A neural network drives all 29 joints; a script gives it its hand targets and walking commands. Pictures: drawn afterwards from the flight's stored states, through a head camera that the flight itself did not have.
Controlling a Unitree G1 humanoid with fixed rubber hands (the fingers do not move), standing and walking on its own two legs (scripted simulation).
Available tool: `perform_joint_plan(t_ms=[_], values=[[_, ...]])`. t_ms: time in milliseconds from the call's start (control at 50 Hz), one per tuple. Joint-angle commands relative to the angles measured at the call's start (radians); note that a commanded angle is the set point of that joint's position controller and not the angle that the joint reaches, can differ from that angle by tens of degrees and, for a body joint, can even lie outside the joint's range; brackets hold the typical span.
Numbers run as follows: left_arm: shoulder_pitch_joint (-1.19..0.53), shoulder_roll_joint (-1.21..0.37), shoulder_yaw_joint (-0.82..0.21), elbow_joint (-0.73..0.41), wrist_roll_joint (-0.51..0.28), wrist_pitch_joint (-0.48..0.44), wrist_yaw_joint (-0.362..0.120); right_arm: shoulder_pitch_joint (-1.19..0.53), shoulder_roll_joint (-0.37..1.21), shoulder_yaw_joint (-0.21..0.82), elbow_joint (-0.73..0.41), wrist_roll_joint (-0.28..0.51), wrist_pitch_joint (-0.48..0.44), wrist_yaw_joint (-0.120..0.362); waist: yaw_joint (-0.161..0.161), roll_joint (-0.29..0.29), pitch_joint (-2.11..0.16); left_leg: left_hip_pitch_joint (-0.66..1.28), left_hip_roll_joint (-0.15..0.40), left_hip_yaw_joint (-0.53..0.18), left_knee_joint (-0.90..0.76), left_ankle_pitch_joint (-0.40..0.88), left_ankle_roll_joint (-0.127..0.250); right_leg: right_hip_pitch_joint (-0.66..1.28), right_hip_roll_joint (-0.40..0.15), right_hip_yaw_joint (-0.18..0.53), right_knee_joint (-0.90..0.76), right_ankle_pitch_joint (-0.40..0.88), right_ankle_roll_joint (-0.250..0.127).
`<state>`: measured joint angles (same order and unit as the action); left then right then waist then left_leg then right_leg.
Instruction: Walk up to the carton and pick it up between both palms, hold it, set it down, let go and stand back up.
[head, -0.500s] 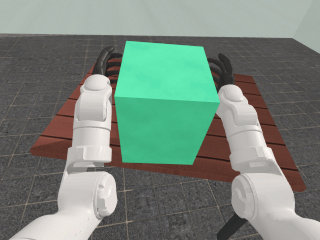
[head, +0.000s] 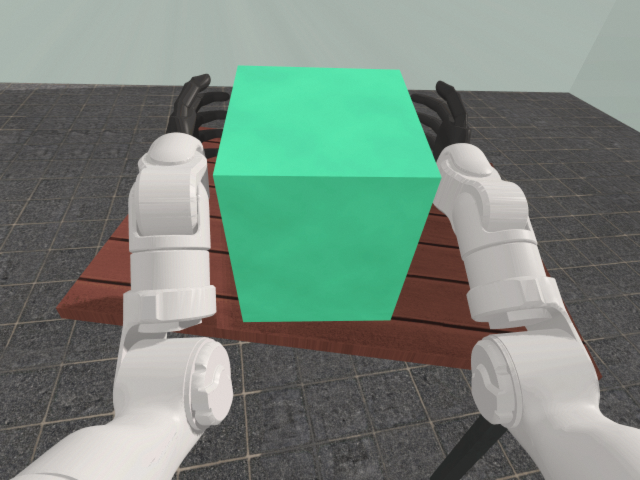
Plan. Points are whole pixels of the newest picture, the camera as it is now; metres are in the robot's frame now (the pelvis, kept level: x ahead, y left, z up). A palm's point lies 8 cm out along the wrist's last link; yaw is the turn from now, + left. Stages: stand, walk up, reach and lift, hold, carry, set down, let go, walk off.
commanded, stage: reach and lift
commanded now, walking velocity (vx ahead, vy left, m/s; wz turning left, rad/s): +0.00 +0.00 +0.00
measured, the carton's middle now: (318, 200) +0.40 -0.02 +0.19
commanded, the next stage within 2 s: hold in 0.88 s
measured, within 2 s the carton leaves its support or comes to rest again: neither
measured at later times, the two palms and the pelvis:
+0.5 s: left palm (185, 131) +0.39 +0.13 +0.28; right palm (454, 132) +0.38 -0.16 +0.30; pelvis +0.01 +0.00 +0.00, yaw +0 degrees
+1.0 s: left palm (181, 117) +0.38 +0.14 +0.30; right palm (460, 112) +0.38 -0.16 +0.32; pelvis +0.01 +0.00 +0.00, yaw -1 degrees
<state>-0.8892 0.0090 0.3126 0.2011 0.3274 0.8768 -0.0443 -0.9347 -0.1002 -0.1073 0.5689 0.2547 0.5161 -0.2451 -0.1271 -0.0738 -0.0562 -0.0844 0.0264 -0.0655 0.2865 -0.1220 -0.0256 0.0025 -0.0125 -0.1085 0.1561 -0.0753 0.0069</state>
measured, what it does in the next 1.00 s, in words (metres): stands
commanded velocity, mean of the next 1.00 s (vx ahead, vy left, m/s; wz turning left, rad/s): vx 0.00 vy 0.00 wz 0.00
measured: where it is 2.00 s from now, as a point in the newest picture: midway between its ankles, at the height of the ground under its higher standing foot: outside the picture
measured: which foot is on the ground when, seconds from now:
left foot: down 0.00-1.00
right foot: down 0.00-1.00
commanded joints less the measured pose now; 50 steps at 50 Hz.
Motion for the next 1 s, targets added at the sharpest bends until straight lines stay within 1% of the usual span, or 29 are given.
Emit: perform_joint_plan(t_ms=[0,40,180,320,400,560,840,900,960,980], values=[[-0.639,-0.426,-0.317,-0.084,-0.152,-0.044,-0.144,-0.677,0.312,0.178,-0.163,0.07,-0.006,0.039,-0.011,0.1,-0.277,0.021,-0.082,0.08,-0.043,0.089,-0.033,0.097,0.087,-0.026,0.017,0.025,0.016],[-0.65,-0.427,-0.314,-0.085,-0.155,-0.043,-0.143,-0.689,0.314,0.176,-0.16,0.074,-0.003,0.04,-0.009,0.1,-0.292,0.025,-0.082,0.081,-0.04,0.091,-0.033,0.097,0.089,-0.026,0.019,0.03,0.016],[-0.657,-0.42,-0.307,-0.097,-0.16,-0.039,-0.152,-0.694,0.321,0.211,-0.181,0.115,0.021,0.021,0.001,0.081,-0.351,0.087,-0.091,0.078,-0.008,0.207,-0.035,0.101,0.09,-0.018,0.016,0.114,0.024],[-0.654,-0.414,-0.311,-0.125,-0.163,-0.018,-0.167,-0.689,0.315,0.229,-0.202,0.151,0.046,-0.002,0.001,0.075,-0.347,0.107,-0.095,0.076,-0.003,0.255,-0.035,0.109,0.087,-0.012,0.015,0.16,0.028],[-0.658,-0.413,-0.32,-0.139,-0.169,-0.007,-0.172,-0.693,0.309,0.234,-0.209,0.166,0.059,-0.012,-0.003,0.081,-0.339,0.11,-0.094,0.076,-0.003,0.262,-0.038,0.105,0.086,-0.01,0.016,0.164,0.027],[-0.681,-0.411,-0.324,-0.14,-0.181,0.008,-0.172,-0.714,0.294,0.229,-0.195,0.182,0.079,-0.019,-0.005,0.092,-0.33,0.093,-0.092,0.079,-0.011,0.239,-0.043,0.095,0.09,-0.008,0.02,0.131,0.024],[-0.738,-0.401,-0.295,-0.096,-0.191,0.009,-0.164,-0.764,0.288,0.217,-0.134,0.199,0.097,-0.013,0.007,0.09,-0.352,0.078,-0.09,0.082,-0.011,0.223,-0.04,0.082,0.094,-0.005,0.026,0.109,0.024],[-0.747,-0.403,-0.29,-0.114,-0.189,0.016,-0.155,-0.775,0.291,0.236,-0.134,0.216,0.101,-0.012,0.025,0.091,-0.372,0.09,-0.09,0.085,-0.005,0.26,-0.04,0.094,0.099,-0.005,0.033,0.121,0.024],[-0.738,-0.408,-0.295,-0.166,-0.187,0.036,-0.134,-0.78,0.292,0.286,-0.153,0.255,0.109,-0.011,0.06,0.093,-0.394,0.117,-0.088,0.092,0.005,0.349,-0.042,0.125,0.11,-0.006,0.045,0.152,0.022],[-0.734,-0.407,-0.299,-0.175,-0.188,0.044,-0.128,-0.78,0.29,0.298,-0.154,0.265,0.112,-0.01,0.067,0.09,-0.388,0.119,-0.088,0.096,0.005,0.37,-0.042,0.132,0.113,-0.006,0.046,0.157,0.022]])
